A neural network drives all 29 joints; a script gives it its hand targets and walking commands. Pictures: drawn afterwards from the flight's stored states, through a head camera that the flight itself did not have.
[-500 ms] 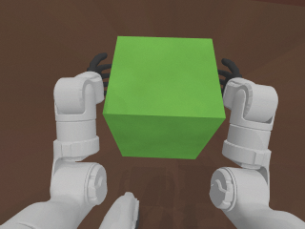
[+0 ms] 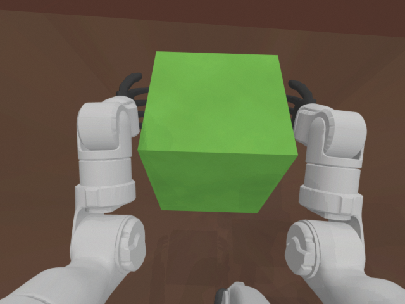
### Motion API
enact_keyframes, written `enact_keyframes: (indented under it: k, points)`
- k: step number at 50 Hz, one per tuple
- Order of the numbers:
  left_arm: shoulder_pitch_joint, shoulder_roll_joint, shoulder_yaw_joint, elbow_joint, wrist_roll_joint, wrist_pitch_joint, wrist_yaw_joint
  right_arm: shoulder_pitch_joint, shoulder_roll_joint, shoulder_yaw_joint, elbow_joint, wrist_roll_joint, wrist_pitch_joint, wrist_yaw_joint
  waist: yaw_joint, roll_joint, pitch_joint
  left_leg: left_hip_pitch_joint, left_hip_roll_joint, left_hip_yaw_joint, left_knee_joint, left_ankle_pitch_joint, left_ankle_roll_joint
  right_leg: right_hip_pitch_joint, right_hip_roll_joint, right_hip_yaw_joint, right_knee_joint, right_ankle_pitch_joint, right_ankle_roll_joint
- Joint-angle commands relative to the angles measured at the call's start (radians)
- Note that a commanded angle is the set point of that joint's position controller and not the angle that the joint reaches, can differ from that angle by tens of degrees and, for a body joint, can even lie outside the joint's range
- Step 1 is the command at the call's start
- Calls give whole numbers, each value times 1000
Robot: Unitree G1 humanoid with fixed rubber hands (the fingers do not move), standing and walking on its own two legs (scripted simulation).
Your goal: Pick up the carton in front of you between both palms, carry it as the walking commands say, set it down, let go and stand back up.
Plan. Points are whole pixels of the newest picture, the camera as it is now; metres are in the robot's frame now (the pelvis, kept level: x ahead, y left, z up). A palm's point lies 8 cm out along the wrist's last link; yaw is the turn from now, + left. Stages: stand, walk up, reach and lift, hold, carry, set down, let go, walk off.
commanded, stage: carry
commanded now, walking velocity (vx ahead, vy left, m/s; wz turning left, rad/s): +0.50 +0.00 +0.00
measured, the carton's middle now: (212, 141) +0.39 -0.02 +0.10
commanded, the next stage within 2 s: none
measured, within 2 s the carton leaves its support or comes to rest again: neither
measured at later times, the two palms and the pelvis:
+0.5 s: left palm (137, 14) +0.68 +0.16 +0.21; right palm (265, 26) +0.65 -0.14 +0.20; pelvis +0.29 +0.03 +0.05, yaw -1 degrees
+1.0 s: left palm out of the picture +0.94 +0.18 +0.25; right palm out of the picture +0.98 -0.11 +0.25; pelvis +0.58 -0.01 +0.10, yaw +1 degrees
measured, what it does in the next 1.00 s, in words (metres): climbs: left foot, then right foot 0.03 m higher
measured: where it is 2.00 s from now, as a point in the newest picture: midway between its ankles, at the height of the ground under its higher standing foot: (195, 113)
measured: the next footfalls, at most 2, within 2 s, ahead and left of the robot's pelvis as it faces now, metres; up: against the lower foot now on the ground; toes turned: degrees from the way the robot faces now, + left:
left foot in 0.36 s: +0.39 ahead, +0.11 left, +0.06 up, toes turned +5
right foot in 0.76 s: +0.63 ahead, -0.09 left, +0.10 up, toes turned -6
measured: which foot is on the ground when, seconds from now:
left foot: down 0.00-0.00, up 0.02-0.34, down 0.36-0.76, up 0.78-1.00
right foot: down 0.00-0.36, up 0.38-0.74, down 0.76-1.00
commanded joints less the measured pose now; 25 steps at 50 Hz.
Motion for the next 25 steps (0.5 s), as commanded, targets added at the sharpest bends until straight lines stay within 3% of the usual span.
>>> enact_keyframes:
  k: [1, 2, 3, 4, 6, 10, 12, 14, 16, 17, 18, 19, 20, 21, 22, 23, 25]
  points:
    - [-557, -948, -579, 72, -383, 5, -200, -749, 1081, 611, -54, 422, 19, 264, 144, -344, -632, -548, -152, -60, 640, -4, 0, 955, -359, 846, -344, 80, -272]
    - [-654, -990, -609, 7, -423, 2, -209, -756, 1093, 595, -24, 397, 15, 259, 135, -243, -553, -650, -97, -120, 772, 9, 28, 935, -363, 746, -270, 244, -268]
    - [-700, -1039, -636, -29, -466, 1, -219, -736, 1092, 582, -30, 379, 10, 251, 139, -112, -525, -668, -69, -124, 792, 42, 38, 867, -339, 644, -220, 394, -239]
    - [-759, -1078, -658, -79, -509, -4, -227, -727, 1093, 569, -36, 360, 5, 240, 126, -63, -503, -667, -42, -128, 744, 78, 46, 816, -312, 567, -219, 403, -194]
    - [-838, -1124, -690, -147, -576, -11, -238, -707, 1077, 549, -65, 325, -5, 215, 100, -103, -509, -626, -31, -114, 644, 125, 45, 765, -276, 472, -254, 287, -139]
    - [-846, -1103, -691, -181, -615, -11, -246, -673, 1008, 547, -115, 267, -12, 173, 107, -148, -485, -634, -26, -51, 449, 129, 33, 743, -277, 386, -307, 261, -169]
    - [-810, -1072, -682, -160, -603, -5, -244, -656, 976, 552, -114, 252, -7, 163, 110, -170, -456, -546, -21, -30, 270, 182, 30, 681, -257, 308, -321, 273, -153]
    - [-759, -1044, -672, -112, -580, 3, -243, -632, 956, 557, -88, 246, 2, 163, 102, -201, -432, -416, -56, 27, 106, 221, 30, 622, -235, 230, -321, 319, -124]
    - [-727, -1026, -661, -58, -556, 10, -244, -626, 955, 564, -55, 254, 10, 174, 68, -207, -428, -244, -122, 125, -16, 226, 44, 570, -226, 167, -253, 451, -92]
    - [-719, -1021, -654, -31, -547, 13, -244, -616, 966, 565, -26, 264, 12, 183, 16, -171, -464, -58, -165, 176, -98, 274, 60, 513, -206, 98, -118, 582, -60]
    - [-704, -1018, -645, 0, -534, 16, -244, -592, 967, 559, 12, 279, 12, 191, -27, -104, -555, 212, -136, 120, -111, 272, 86, 403, -166, 36, 71, 587, -9]
    - [-704, -1012, -630, 20, -524, 18, -246, -581, 971, 557, 30, 292, 8, 199, -67, 69, -631, 421, 115, -331, -219, 21, 169, 172, -105, 28, 332, 295, 56]
    - [-718, -1022, -617, 28, -509, 19, -250, -614, 988, 561, 38, 298, -2, 208, -68, 299, -619, 541, 260, -747, -330, 194, 288, -111, 59, 91, 539, -213, 77]
    - [-736, -1031, -611, 34, -491, 16, -246, -657, 1032, 577, -5, 332, -1, 219, -56, 197, -562, 533, 279, -736, -305, 324, 306, -227, 17, 171, 707, -223, 54]
    - [-726, -1028, -593, 27, -477, 13, -239, -723, 1074, 606, -55, 377, -2, 230, -62, 77, -522, 475, 255, -636, -252, 504, 298, -264, -10, 175, 764, -190, 41]
    - [-715, -1032, -582, 21, -461, 10, -229, -787, 1114, 631, -103, 422, -5, 239, -57, -16, -510, 436, 235, -544, -227, 587, 264, -270, -35, 180, 742, -162, 35]
    - [-693, -1023, -550, -3, -426, 5, -204, -879, 1164, 661, -193, 493, -11, 248, -30, 6, -512, 388, 196, -431, -253, 518, 208, -235, -54, 180, 645, -111, 28]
